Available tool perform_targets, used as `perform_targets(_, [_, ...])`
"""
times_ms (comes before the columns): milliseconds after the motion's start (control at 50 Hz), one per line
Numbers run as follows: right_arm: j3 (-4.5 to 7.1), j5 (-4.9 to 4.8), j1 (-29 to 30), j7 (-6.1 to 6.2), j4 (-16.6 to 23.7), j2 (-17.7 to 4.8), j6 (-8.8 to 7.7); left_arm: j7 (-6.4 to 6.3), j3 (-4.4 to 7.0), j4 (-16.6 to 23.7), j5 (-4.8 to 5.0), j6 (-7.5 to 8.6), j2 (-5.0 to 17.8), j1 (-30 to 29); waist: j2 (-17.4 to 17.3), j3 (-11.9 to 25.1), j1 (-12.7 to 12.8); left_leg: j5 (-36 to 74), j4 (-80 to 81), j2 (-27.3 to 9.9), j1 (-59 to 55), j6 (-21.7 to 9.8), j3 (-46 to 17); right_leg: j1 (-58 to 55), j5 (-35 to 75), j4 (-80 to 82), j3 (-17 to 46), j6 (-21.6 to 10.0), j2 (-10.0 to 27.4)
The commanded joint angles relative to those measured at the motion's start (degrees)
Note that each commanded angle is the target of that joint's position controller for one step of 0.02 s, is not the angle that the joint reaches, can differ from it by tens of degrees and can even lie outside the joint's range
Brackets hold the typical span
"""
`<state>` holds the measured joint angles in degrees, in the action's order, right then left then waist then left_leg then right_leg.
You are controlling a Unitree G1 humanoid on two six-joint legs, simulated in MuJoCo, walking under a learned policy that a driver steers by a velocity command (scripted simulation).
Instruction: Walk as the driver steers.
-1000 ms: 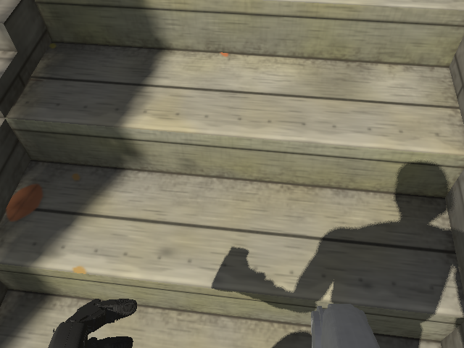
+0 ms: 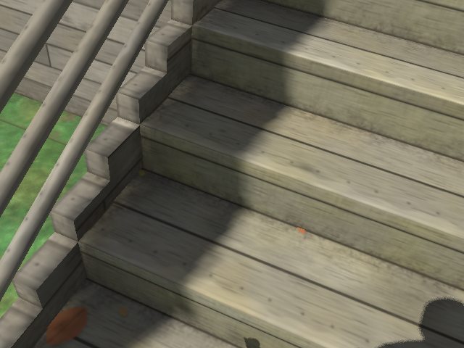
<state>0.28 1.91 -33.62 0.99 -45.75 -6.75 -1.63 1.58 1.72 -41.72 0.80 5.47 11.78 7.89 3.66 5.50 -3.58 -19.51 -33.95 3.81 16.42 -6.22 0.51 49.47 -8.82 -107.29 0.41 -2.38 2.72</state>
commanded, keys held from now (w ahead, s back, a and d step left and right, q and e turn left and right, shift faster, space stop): w+e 0.58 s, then e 0.42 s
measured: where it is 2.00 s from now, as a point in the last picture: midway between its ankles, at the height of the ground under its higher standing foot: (242, 286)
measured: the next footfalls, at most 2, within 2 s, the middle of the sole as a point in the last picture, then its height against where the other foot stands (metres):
right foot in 0.30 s outside the picture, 0.16 m higher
left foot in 0.84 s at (163, 234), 0.16 m higher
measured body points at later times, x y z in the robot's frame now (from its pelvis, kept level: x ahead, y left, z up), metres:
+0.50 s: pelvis +0.29 +0.01 +0.15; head +0.29 +0.03 +0.60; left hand +0.32 +0.27 +0.00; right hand +0.49 -0.23 +0.11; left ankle +0.30 +0.16 -0.35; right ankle +0.29 -0.04 -0.57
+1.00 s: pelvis +0.56 +0.09 +0.25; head +0.61 +0.09 +0.70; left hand +0.76 +0.28 +0.12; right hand +0.67 -0.21 +0.19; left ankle +0.71 +0.13 -0.41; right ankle +0.41 -0.02 -0.24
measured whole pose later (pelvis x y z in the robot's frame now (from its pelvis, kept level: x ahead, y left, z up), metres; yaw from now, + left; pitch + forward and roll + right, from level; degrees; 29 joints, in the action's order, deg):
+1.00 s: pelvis +0.56 +0.09 +0.25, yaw -27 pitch +2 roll -1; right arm 0.7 1.5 -2.2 3.4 -33.0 -10.7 -1.1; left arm 1.2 2.7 -42.5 0.8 -4.6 16.1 12.7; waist 1.9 -3.6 1.6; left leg -20.2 -60.6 -7.5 41.8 -3.0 8.3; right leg 38.3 -12.3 -103.8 7.3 5.4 -5.9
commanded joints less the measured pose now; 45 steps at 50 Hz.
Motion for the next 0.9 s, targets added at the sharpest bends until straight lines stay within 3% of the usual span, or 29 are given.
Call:
perform_targets(20, [0.67,0.16,-5.7,-0.16,-2.6,-5.8,-0.38,1.03,-2.44,4.0,0.63,0.50,-5.9,-2.5,-7.1,-8.8,1.3,-2.4,14.6,-15.5,-14.4,-2.6,-25.3,35.7,-2.6,-25.9,0.5,-2.6,0.0])
perform_targets(80, [-0.60,0.30,-6.7,-0.98,-8.2,-3.2,0.26,1.54,-5.46,8.4,1.39,0.11,-10.5,-9.7,-5.9,-11.1,0.0,-1.2,13.8,-16.2,-12.5,2.9,-19.3,47.2,-1.3,-33.2,2.8,-4.0,-1.7])
perform_targets(100, [-0.78,-0.07,-5.2,-1.06,-8.4,-2.3,0.89,1.05,-5.79,8.7,1.96,0.23,-10.5,-10.8,-5.3,-12.7,0.3,1.6,14.7,-14.7,-7.5,5.1,-14.5,45.1,0.6,-26.1,3.9,-4.0,-3.0])
perform_targets(140, [-1.80,-1.04,0.6,-0.08,-7.3,-1.6,0.89,-0.05,-5.86,12.9,0.21,-0.80,-7.0,-21.4,-6.6,-16.2,0.2,9.5,25.5,-11.2,16.1,3.8,-6.0,26.3,7.2,-1.7,-4.0,-1.1,-5.1])
perform_targets(200, [-0.82,-3.56,1.3,1.56,-10.2,-7.1,-1.18,-1.94,-4.75,12.6,-2.15,-2.11,-4.0,-18.5,-12.5,-2.3,3.6,60.2,29.2,-11.8,7.3,2.9,1.5,0.1,5.3,14.5,-17.2,-1.8,-5.8])
perform_targets(240, [0.94,-2.71,2.3,2.70,-10.1,-16.1,-0.64,-1.50,-3.32,10.4,-1.13,-2.60,-0.9,-12.3,-15.8,6.3,7.8,106.5,18.9,-14.7,-11.0,2.2,4.0,-9.9,-4.0,29.4,-18.6,-4.2,-9.9])
perform_targets(280, [1.55,-3.78,6.9,3.16,-9.1,-18.3,-0.06,-0.49,-0.52,5.7,-0.43,-3.36,5.9,-3.3,-19.7,7.7,11.8,131.2,6.3,-19.7,-29.1,2.6,2.5,-12.1,-13.4,44.9,-15.6,-6.4,-12.5])
perform_targets(300, [2.20,-3.44,11.3,2.99,-6.5,-19.3,-0.57,0.16,-0.14,2.7,0.18,-3.44,6.6,5.5,-17.3,9.2,16.3,124.6,-4.5,-19.1,-25.6,2.6,2.9,-24.0,-10.2,58.2,-8.0,-8.7,-11.5])
perform_targets(320, [2.26,-2.33,14.2,2.37,-1.7,-19.1,-1.58,-0.32,1.34,-2.1,-2.25,-4.32,10.7,20.2,-1.9,12.6,20.2,59.1,-27.2,-9.1,-3.4,4.5,-1.1,-50.5,2.9,67.5,15.6,-11.8,-3.3])
perform_targets(340, [1.16,-0.74,9.1,-1.03,-0.6,-9.9,-3.38,-3.52,1.15,-6.0,-4.91,-5.08,9.2,22.5,14.4,16.3,11.4,12.1,-54.1,3.3,18.2,6.4,-13.6,-57.7,-6.3,82.7,54.8,-19.8,10.0])
perform_targets(360, [0.75,-0.95,13.2,-2.80,1.8,-8.3,-4.72,-4.79,-0.47,-6.9,-4.21,-3.75,3.7,21.0,3.1,6.0,10.4,9.4,-72.8,2.9,28.7,3.3,-17.5,-47.8,-18.1,89.8,61.5,-18.4,12.1])
perform_targets(380, [-0.66,-0.70,22.6,-4.11,7.6,-4.6,-5.19,-4.27,-1.15,-8.6,-2.59,-2.56,1.3,19.8,-5.1,-1.9,8.6,10.1,-80.1,1.8,35.5,1.2,-16.4,-39.8,-24.9,88.8,54.5,-15.8,10.6])
perform_targets(400, [-1.38,-1.51,32.6,-2.85,11.7,-2.7,-7.54,-4.31,-0.49,-5.9,0.69,-3.92,2.4,12.4,1.3,-13.5,6.8,-9.0,-85.9,2.4,44.7,1.8,-9.1,-31.8,-5.1,83.9,35.3,-20.2,4.0])
perform_targets(440, [-1.97,-1.76,22.4,-2.94,10.0,-3.7,-7.52,-3.74,-1.39,-4.0,-1.23,-3.87,-2.9,5.0,-7.2,-9.2,-0.8,-7.8,-82.2,-1.8,43.6,1.8,-7.9,-28.4,0.3,85.8,22.1,-14.5,0.7])
perform_targets(460, [-2.40,-1.89,21.7,-2.60,10.1,-3.5,-6.96,-3.14,-0.78,-3.9,-1.20,-4.35,-0.8,5.2,-5.6,-9.7,-1.5,-8.7,-84.1,-3.1,45.7,3.0,-5.0,-26.5,1.2,87.8,21.5,-14.0,0.6])
perform_targets(500, [-4.61,-0.23,22.8,-2.20,12.7,-1.4,-6.24,-1.32,-0.69,-4.0,-1.06,-2.65,1.2,5.9,-13.9,-7.9,-3.3,9.4,-62.7,-8.4,38.2,2.0,-3.1,-14.1,-11.7,88.8,15.6,-10.1,-2.7])
perform_targets(540, [-5.39,1.55,30.5,-1.03,16.1,-0.7,-5.50,-2.60,0.18,-4.7,0.72,-1.66,4.5,7.3,-7.2,-6.6,-1.5,17.6,-53.6,-7.7,32.3,3.9,5.1,-8.0,-2.3,88.8,14.4,-11.8,-5.2])
perform_targets(580, [-5.39,1.07,28.3,0.26,15.4,-0.2,-6.57,-3.24,0.21,-5.4,-0.63,-1.49,5.8,9.7,0.4,0.8,-1.8,18.2,-57.3,-7.5,30.5,4.9,5.5,-14.5,11.5,83.7,15.4,-12.7,-3.1])
perform_targets(640, [-5.09,0.61,42.1,0.17,20.5,0.4,-6.38,-4.17,1.38,-8.0,0.52,-2.70,6.6,27.3,2.1,-1.9,9.7,2.7,-65.0,-8.9,66.0,8.7,2.2,-51.7,18.3,81.4,30.1,-15.1,4.5])
perform_targets(700, [-6.31,-1.81,59.6,-1.78,28.3,3.2,-7.92,-7.16,2.42,-9.8,1.80,-4.29,5.3,41.9,6.5,-7.2,16.8,-28.7,-85.7,-8.9,106.3,10.2,-3.8,-89.3,38.9,75.8,38.0,-14.6,12.8])
perform_targets(720, [-7.20,-2.68,60.6,-2.72,30.2,4.8,-7.44,-7.90,1.57,-10.9,1.92,-4.96,3.7,43.6,5.4,-5.8,16.0,-31.6,-84.2,-8.9,104.9,11.3,-3.6,-87.8,45.0,74.1,35.4,-12.5,12.7])
perform_targets(760, [-7.81,-2.61,61.7,-4.95,33.7,4.9,-6.64,-9.91,0.88,-10.8,3.10,-8.29,-1.1,39.0,3.3,-1.7,11.5,-25.8,-63.9,-10.5,82.9,9.9,-2.9,-71.4,44.3,79.0,26.8,-6.3,7.3])
perform_targets(780, [-6.60,-2.10,53.5,-4.66,33.1,1.3,-5.96,-8.63,1.36,-6.3,1.83,-11.00,1.6,28.5,1.5,1.3,4.3,-13.8,-36.5,-7.3,41.0,6.8,4.8,-44.3,47.9,85.7,18.0,-5.9,-0.1])
perform_targets(800, [-3.12,-1.62,40.0,-2.10,27.2,-0.6,-4.78,-7.09,2.56,-4.5,0.17,-10.46,5.2,20.6,3.9,12.4,-2.0,3.4,-35.9,-2.1,-5.8,5.7,7.3,-18.1,62.3,85.2,18.2,-4.9,-1.2])
perform_targets(820, [1.53,-2.01,21.2,-0.08,21.3,-8.8,-3.89,-5.34,4.08,0.8,0.80,-8.00,12.2,10.0,6.2,19.3,-11.9,14.1,-29.3,-5.0,-19.8,3.6,0.6,-16.6,74.3,74.4,17.7,-1.2,-2.6])
perform_targets(840, [5.01,-1.52,10.2,1.24,18.7,-18.5,-4.32,-3.46,4.43,3.8,1.28,-5.66,12.8,4.8,-3.3,27.7,-14.3,32.5,-18.2,-15.3,-30.3,-0.3,-15.6,-18.8,24.7,56.0,17.2,3.1,-5.9])
perform_targets(860, [3.94,3.40,14.6,2.53,18.7,-19.9,-4.36,-2.33,3.12,4.6,0.12,-4.24,6.9,12.4,-35.3,38.1,-5.5,54.9,1.5,-35.2,-28.4,-12.0,-54.9,-17.7,-14.6,21.5,18.4,6.2,-14.9])
perform_targets(880, [1.94,3.39,21.7,2.45,21.7,-15.3,-4.23,-0.42,4.25,0.5,-1.59,-3.12,10.1,20.6,-33.1,37.5,-3.4,41.4,6.8,-32.9,-25.4,-14.5,-62.2,-14.8,-12.4,3.0,20.6,7.9,-13.9])
perform_targets(900, [1.21,1.17,26.6,1.88,20.7,-12.1,-3.24,0.20,3.37,1.0,0.17,-4.52,7.3,17.7,-25.1,27.6,-0.3,21.2,6.3,-30.0,-15.5,-11.1,-51.2,-11.3,-10.0,-1.4,15.1,8.8,-11.3])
